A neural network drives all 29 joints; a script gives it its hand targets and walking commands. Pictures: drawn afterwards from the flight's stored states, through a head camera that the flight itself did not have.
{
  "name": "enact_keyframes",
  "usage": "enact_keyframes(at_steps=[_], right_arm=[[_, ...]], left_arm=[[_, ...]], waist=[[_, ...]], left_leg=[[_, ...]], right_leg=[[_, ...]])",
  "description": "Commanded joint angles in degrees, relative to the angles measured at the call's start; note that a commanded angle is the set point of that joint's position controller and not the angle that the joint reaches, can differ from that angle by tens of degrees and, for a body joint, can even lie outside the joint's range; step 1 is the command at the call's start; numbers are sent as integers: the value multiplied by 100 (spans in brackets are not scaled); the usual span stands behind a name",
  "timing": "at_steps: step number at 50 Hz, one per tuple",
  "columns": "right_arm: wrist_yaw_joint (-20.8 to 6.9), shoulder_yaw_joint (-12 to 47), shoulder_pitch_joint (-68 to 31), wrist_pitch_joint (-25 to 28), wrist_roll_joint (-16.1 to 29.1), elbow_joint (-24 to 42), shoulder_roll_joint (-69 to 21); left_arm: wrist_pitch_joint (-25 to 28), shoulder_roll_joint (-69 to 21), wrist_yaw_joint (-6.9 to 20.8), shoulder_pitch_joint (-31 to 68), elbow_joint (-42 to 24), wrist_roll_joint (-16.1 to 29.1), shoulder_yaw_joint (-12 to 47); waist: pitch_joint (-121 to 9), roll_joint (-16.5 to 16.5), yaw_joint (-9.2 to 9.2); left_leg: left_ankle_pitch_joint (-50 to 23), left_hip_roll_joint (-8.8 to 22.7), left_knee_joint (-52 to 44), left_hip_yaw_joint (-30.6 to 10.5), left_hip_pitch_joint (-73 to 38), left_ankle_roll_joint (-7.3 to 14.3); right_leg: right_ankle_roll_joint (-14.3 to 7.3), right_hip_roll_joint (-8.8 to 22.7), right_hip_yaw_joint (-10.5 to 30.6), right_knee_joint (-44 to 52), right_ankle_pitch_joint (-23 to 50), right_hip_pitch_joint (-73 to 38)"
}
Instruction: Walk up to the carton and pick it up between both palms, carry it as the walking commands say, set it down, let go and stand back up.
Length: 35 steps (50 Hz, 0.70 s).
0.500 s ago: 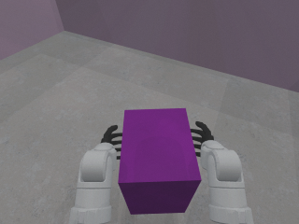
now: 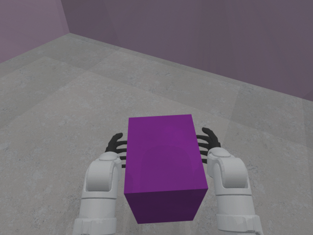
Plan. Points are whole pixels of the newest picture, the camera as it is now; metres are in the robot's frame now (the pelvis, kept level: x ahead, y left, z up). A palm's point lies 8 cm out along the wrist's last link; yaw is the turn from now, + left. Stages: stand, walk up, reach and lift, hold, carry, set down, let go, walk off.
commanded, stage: carry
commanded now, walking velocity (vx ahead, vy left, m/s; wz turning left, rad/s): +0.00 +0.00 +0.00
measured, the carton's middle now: (162, 172) +0.29 +0.00 -0.02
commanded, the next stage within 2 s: hold in 0.10 s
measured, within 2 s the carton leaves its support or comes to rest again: neither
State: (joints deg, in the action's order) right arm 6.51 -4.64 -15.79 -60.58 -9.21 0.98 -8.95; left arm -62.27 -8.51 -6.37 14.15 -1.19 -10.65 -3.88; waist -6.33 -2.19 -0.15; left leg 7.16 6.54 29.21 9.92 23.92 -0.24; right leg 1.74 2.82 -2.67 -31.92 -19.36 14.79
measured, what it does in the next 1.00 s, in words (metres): stands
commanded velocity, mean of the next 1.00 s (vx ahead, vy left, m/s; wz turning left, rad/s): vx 0.00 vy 0.00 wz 0.00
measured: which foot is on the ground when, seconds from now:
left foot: down 0.00-1.00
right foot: down 0.00-1.00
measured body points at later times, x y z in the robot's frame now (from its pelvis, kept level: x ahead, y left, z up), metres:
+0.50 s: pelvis -0.04 +0.02 +0.01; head -0.07 +0.06 +0.46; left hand +0.28 +0.16 +0.05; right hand +0.29 -0.10 +0.07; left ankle +0.08 +0.14 -0.73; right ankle -0.03 -0.14 -0.73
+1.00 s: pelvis -0.03 +0.01 +0.01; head -0.08 +0.04 +0.45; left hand +0.28 +0.16 +0.04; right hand +0.31 -0.10 +0.06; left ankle +0.08 +0.14 -0.73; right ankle -0.03 -0.14 -0.73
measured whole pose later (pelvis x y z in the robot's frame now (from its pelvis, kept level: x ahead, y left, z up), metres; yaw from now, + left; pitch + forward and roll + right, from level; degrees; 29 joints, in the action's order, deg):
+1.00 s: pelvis -0.03 +0.01 +0.01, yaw -8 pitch -11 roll +1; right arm 0.2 -22.0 -33.6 -32.1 -22.9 -41.2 -11.3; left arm -41.0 -12.9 -3.4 27.3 26.6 -24.7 -24.1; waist 4.3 -3.3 9.8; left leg 5.0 0.2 21.7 -2.7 6.2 -2.0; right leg -0.8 -0.6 8.9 -29.2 -15.8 3.3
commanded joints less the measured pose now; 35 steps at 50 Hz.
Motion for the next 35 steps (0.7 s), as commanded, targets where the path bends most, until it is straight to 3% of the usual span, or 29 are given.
enact_keyframes(at_steps=[1,5,6,7,8,9,11,12,13,16,17,22,24,27,31,33,34,35], right_arm=[[-1342,3115,-2272,151,1862,313,-5724],[-1344,3065,-2239,214,1831,246,-5696],[-1499,1645,-1117,823,929,-1855,-4917],[-1542,1612,-1034,1429,622,-1919,-4960],[-1589,1711,-826,1752,519,-1889,-5008],[-1593,2184,-1181,2017,544,-1298,-5178],[-1637,2973,-2100,2319,915,-418,-5684],[-1638,3074,-2444,2379,983,-457,-5772],[-1665,3138,-2541,2405,996,-435,-5894],[-1666,2853,-2425,2400,767,-872,-5838],[-1707,2704,-2370,2383,677,-1077,-5835],[-1910,1802,-2928,2348,219,-2092,-5322],[-1996,1486,-3367,2386,89,-2537,-5161],[-2074,1223,-3922,2457,74,-3015,-5141],[-1983,1035,-3501,2445,-19,-3283,-5169],[-1966,764,-4024,2467,-122,-3428,-5083],[-2169,1196,-4321,2553,35,-3704,-5511],[-2280,1187,-4378,2612,83,-3740,-5458]], left_arm=[[333,-5407,1313,2827,-725,2067,3121],[401,-5361,1310,2810,-701,2032,3076],[896,-4944,1353,1339,1421,1123,1878],[1441,-4993,1379,1341,994,781,2112],[1732,-5018,1425,1110,810,617,2182],[1979,-5150,1530,1604,175,739,2503],[2205,-5467,1568,2057,-443,1014,2846],[2258,-5358,1564,2276,-513,1022,2780],[2259,-5394,1572,2450,-642,1074,2814],[2224,-5368,1635,3092,-701,1245,2948],[2208,-5443,1657,3186,-473,1300,2929],[2034,-5488,1712,3757,864,1203,2349],[1981,-5558,1705,3837,1533,1075,1995],[1968,-5802,1649,3791,2231,930,1572],[1984,-5894,1616,3255,2389,830,1421],[2026,-5792,1603,3795,2440,787,1239],[2035,-6114,1513,4456,2147,556,1188],[2023,-6112,1505,4653,2161,594,1209]], waist=[[-1184,227,2],[-1223,186,1],[100,-197,253],[121,-196,92],[-152,-85,167],[-396,-31,108],[-1169,42,471],[-1273,-48,687],[-1357,53,791],[-1084,337,664],[-927,441,567],[-338,387,493],[-181,262,587],[28,205,783],[-75,251,649],[-20,194,738],[-114,410,689],[-27,520,707]], left_leg=[[-68,402,-368,-453,-1246,-126],[-218,399,-328,-434,-1302,-116],[-577,-837,-594,-820,-2471,14],[-1207,-1068,-533,-916,-3207,37],[-1942,-1116,-506,-936,-3754,54],[-2467,-1171,-407,-1074,-3946,4],[-3109,-1170,-378,-1189,-4326,37],[-2672,-1218,-492,-1144,-4071,62],[-2108,-1270,-647,-1117,-3847,63],[-548,-1284,-941,-1047,-3405,-80],[-200,-1274,-975,-1074,-3461,-109],[1295,-1180,-1037,-1276,-3458,-139],[1689,-1081,-1029,-1481,-3467,-181],[1663,-1006,-957,-1569,-3627,-242],[490,-1015,-948,-1491,-3767,-288],[1136,-996,-998,-1500,-3705,-274],[1498,-1022,-1272,-1337,-3907,-176],[1768,-973,-1413,-1372,-3657,-128]], right_leg=[[-252,456,213,635,585,297],[-250,469,222,631,707,289],[-159,-721,839,1275,1269,493],[-50,-725,893,1199,1950,504],[-12,-787,841,1112,2428,453],[1,-815,825,1173,2826,282],[51,-794,833,1247,3450,-175],[23,-778,834,1345,3147,-393],[5,-797,839,1361,2768,-588],[-131,-866,736,1509,1060,-432],[-171,-870,710,1517,697,-188],[-359,-768,513,1434,-740,623],[-446,-683,433,1397,-1117,853],[-494,-593,428,1360,-1232,1206],[-403,-677,481,1407,-290,896],[-450,-605,469,1477,-940,1004],[-522,-834,704,1397,-926,351],[-526,-866,728,1291,-807,122]])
